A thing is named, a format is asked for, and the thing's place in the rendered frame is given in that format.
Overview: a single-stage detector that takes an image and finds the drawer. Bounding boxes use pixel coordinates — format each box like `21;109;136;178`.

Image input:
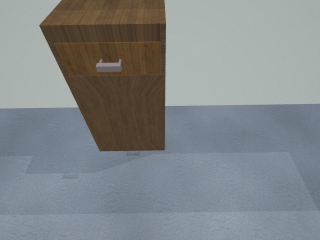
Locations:
54;41;160;76

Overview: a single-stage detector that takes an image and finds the cabinet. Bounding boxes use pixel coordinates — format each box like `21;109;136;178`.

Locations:
39;0;166;152

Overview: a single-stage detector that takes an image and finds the handle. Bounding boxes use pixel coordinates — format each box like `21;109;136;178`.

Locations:
96;59;122;72

